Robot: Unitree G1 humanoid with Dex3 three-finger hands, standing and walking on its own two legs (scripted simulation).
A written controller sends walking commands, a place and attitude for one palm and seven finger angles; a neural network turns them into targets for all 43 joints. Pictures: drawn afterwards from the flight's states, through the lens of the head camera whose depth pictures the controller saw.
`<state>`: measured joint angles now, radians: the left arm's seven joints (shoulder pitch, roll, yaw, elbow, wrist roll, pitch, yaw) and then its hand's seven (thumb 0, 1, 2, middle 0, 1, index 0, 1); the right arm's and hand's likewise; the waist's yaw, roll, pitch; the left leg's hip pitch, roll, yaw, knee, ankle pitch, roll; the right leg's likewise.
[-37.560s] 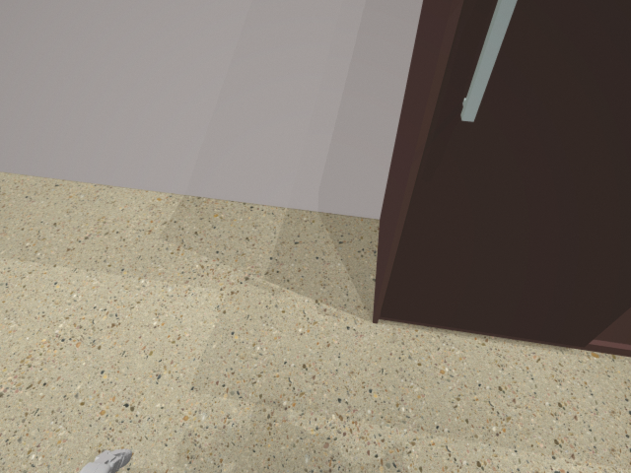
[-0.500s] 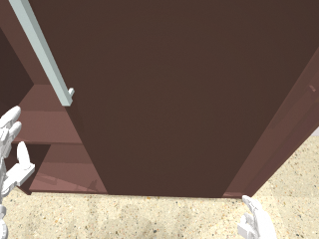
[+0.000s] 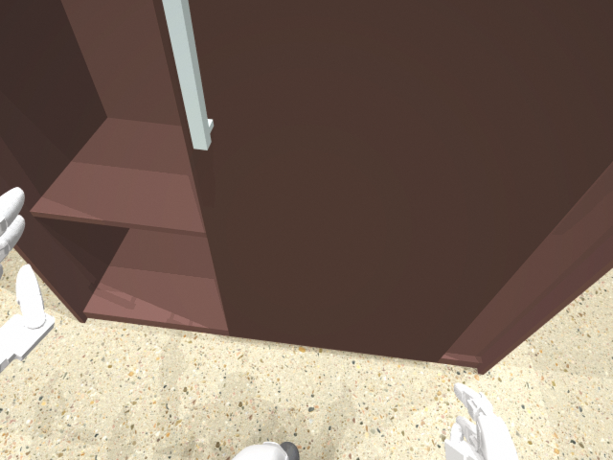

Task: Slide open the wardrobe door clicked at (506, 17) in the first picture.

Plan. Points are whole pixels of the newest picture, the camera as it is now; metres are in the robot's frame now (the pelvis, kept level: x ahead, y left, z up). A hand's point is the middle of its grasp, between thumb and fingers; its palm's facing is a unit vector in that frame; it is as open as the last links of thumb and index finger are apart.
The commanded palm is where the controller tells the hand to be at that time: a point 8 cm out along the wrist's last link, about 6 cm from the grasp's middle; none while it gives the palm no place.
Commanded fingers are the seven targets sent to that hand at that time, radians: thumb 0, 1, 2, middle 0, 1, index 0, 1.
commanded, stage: step back with the hand held close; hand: left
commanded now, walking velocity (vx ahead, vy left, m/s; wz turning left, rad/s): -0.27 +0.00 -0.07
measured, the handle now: (187, 31) +0.54 +0.24 +0.27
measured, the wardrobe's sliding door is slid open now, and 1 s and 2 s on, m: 0.51 0.51 0.51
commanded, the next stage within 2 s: stop stepping back and stand still in 0.24 s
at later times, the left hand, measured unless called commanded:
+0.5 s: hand out of the picture +0.13 +0.35 +0.16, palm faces +0.46 -0.85 -0.27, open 7.4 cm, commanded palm +0.04 +0.37 +0.19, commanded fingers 0.00 0.90 0.90 -0.20 -0.30 -0.20 -0.30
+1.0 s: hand out of the picture +0.07 +0.38 +0.15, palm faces +0.44 -0.86 -0.26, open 7.4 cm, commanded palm +0.01 +0.42 +0.19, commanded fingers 0.00 0.90 0.90 -0.20 -0.30 -0.20 -0.30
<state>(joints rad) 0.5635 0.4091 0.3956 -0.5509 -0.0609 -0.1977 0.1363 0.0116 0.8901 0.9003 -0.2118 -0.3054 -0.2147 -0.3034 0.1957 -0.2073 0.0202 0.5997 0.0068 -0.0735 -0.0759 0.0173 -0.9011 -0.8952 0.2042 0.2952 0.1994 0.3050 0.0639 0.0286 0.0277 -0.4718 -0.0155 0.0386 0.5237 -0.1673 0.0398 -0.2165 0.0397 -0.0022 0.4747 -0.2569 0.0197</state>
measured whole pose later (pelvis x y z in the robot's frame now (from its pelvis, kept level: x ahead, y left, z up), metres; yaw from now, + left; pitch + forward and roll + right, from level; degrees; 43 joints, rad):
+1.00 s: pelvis -0.15 +0.13 -0.01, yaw -4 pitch -1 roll -1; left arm 0.43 0.33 0.38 -0.45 -0.05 -0.15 0.18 0.01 0.89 0.90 -0.21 -0.30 -0.21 -0.30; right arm 0.28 -0.23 -0.01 0.67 0.00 -0.10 -0.08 0.02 -0.90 -0.90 0.20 0.29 0.20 0.30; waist 0.00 -0.05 -0.05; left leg -0.33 0.09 0.00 0.67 -0.33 -0.01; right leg -0.15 -0.02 -0.10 0.67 -0.49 -0.02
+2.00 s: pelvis -0.15 +0.16 +0.01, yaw -1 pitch -1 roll -1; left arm 0.24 0.18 -0.01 1.07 0.01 0.01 0.03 0.00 0.92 0.90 -0.20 -0.30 -0.20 -0.30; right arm 0.23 -0.18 0.00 1.07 -0.02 0.01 -0.03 0.01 -0.92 -0.90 0.20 0.29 0.20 0.30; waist 0.00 0.01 0.02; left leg -0.20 0.00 0.07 0.44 -0.23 0.04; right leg -0.12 0.01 -0.02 0.40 -0.27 -0.01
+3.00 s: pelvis -0.16 +0.20 +0.01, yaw -1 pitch +0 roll +0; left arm 0.29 0.15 -0.01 1.15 0.02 0.00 0.03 0.00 0.91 0.90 -0.20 -0.30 -0.20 -0.30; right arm 0.25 -0.15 -0.01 1.13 -0.01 -0.01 -0.03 0.01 -0.91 -0.90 0.20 0.29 0.20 0.30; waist 0.00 -0.02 0.04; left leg -0.22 -0.06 0.09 0.39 -0.17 0.10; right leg -0.16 -0.05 0.00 0.40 -0.23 0.05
